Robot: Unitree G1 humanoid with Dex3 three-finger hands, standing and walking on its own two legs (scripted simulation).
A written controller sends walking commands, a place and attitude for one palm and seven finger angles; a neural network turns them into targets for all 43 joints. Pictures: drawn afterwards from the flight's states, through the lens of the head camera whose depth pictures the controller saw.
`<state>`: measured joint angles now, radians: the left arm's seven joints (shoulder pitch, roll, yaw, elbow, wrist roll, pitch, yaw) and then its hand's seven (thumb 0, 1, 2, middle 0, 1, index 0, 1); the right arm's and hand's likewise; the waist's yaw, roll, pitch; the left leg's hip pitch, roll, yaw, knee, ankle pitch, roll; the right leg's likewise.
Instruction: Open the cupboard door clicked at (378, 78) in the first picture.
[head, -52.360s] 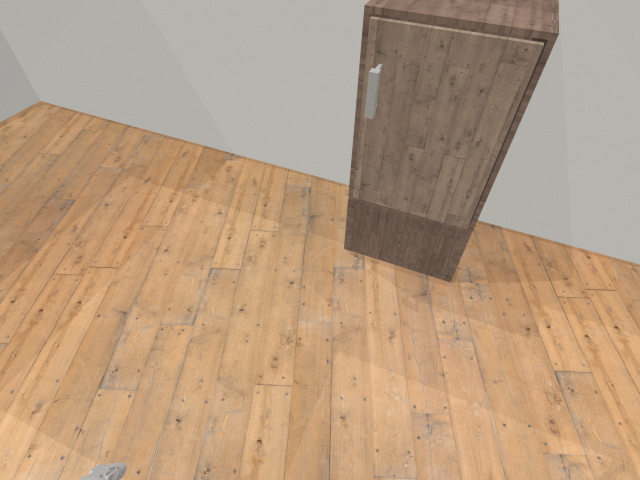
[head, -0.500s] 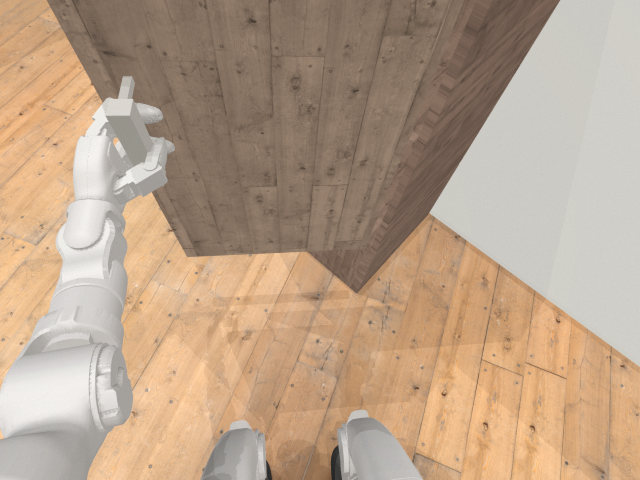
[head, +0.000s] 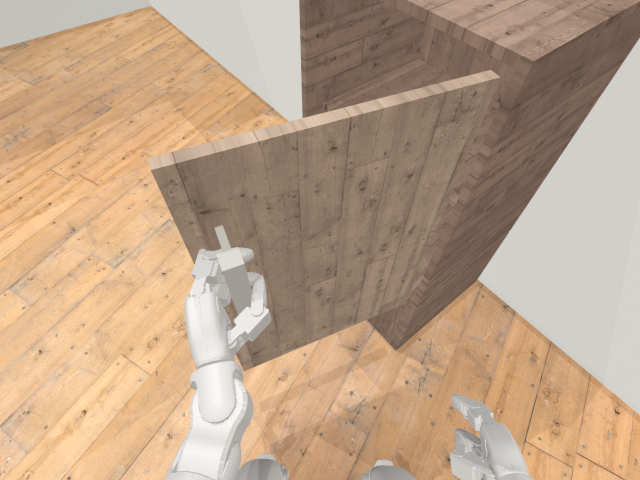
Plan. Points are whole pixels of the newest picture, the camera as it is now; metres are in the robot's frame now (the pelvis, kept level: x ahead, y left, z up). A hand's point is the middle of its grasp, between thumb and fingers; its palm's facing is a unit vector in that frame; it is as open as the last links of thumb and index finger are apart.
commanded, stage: pull the door open along its arc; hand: left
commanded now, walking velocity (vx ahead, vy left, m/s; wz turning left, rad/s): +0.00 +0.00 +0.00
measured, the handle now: (234, 273) +0.36 +0.13 +0.04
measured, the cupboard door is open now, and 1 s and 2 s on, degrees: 75 85 88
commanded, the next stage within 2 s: open thumb and fingers to let go in 0.18 s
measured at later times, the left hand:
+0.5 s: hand (293, 350) +0.26 +0.05 +0.04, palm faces +0.38 -0.92 -0.01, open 6.9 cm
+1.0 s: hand (283, 356) +0.25 +0.06 +0.04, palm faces +0.33 -0.95 +0.01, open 14.6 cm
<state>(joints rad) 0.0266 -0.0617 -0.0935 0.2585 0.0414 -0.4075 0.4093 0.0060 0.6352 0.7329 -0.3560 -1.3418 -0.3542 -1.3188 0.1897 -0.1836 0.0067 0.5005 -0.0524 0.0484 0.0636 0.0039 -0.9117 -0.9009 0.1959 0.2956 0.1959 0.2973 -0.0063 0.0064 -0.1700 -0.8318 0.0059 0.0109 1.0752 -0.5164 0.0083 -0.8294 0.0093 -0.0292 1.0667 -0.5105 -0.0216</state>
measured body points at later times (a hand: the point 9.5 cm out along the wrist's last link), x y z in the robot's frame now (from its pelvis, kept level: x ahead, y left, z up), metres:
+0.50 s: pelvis -0.01 -0.04 +0.00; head +0.04 -0.07 +0.44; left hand +0.24 +0.10 +0.05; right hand +0.18 -0.25 -0.11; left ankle +0.00 +0.11 -0.66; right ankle +0.00 -0.11 -0.66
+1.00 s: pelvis -0.01 -0.02 -0.01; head +0.03 -0.03 +0.44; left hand +0.23 +0.11 +0.05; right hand +0.18 -0.22 -0.10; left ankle +0.00 +0.11 -0.66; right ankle +0.00 -0.11 -0.66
